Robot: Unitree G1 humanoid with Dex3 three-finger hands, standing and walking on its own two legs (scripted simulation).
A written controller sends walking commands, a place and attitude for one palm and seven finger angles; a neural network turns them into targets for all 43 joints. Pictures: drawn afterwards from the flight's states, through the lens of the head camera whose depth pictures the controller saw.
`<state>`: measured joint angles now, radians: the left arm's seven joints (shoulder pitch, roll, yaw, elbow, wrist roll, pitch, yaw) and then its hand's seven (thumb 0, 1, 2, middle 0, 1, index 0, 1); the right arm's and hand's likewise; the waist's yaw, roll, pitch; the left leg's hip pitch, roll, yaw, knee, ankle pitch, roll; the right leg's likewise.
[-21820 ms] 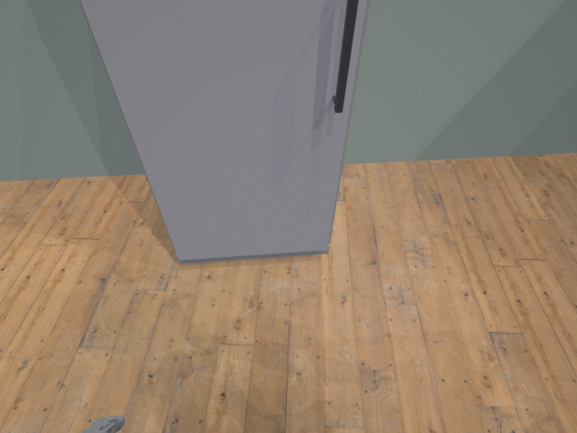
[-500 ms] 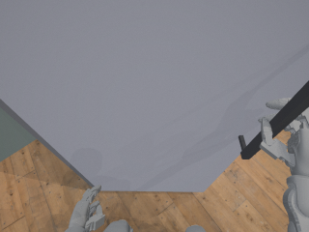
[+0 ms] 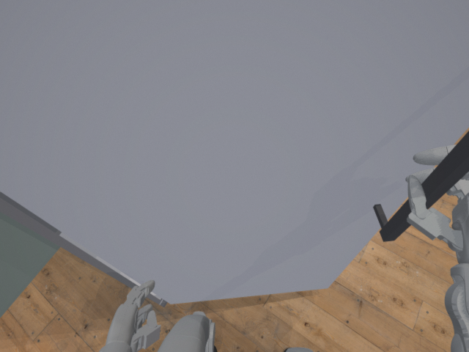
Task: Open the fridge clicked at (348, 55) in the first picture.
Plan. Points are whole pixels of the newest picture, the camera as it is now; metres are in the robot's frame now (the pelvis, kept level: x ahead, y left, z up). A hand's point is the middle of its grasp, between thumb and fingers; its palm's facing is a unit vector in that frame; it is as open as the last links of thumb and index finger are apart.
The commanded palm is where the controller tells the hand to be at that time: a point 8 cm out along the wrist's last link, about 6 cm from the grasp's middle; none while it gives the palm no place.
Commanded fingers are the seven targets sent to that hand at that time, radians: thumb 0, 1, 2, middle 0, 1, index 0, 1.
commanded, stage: walk backward, drawing the door open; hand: right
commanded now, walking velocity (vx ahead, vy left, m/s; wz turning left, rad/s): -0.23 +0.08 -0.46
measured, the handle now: (424, 176) +0.33 -0.23 +0.14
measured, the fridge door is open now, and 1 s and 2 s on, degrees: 58 65 66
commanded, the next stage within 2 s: stop walking and hold the door back in 0.10 s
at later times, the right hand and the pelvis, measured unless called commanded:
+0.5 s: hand (434, 256) +0.22 -0.21 +0.14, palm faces +0.53 +0.81 -0.26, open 6.0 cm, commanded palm +0.18 -0.25 +0.14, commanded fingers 0.00 -0.90 -0.90 0.45 1.40 0.45 1.40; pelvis -0.05 +0.09 -0.01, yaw -13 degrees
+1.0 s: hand (431, 245) +0.23 -0.21 +0.15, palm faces +0.47 +0.86 -0.22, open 5.5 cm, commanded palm +0.19 -0.26 +0.14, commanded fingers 0.00 -0.90 -0.90 0.45 1.40 0.45 1.40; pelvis -0.12 +0.09 -0.01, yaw -12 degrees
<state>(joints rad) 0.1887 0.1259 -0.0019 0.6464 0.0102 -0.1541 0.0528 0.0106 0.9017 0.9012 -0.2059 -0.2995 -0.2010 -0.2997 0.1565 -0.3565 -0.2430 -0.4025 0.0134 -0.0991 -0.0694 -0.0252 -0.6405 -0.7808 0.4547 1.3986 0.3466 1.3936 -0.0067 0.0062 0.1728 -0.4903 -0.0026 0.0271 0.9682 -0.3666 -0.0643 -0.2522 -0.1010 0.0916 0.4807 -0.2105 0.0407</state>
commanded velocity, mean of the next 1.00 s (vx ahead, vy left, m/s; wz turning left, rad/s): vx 0.08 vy -0.03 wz -0.10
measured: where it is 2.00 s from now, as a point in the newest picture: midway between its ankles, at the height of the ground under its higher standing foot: outside the picture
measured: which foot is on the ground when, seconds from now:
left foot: up 0.00-0.12, down 0.14-0.54, up 0.56-0.84, down 0.86-1.00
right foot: down 0.00-0.14, up 0.16-0.52, down 0.54-0.88, up 0.90-1.00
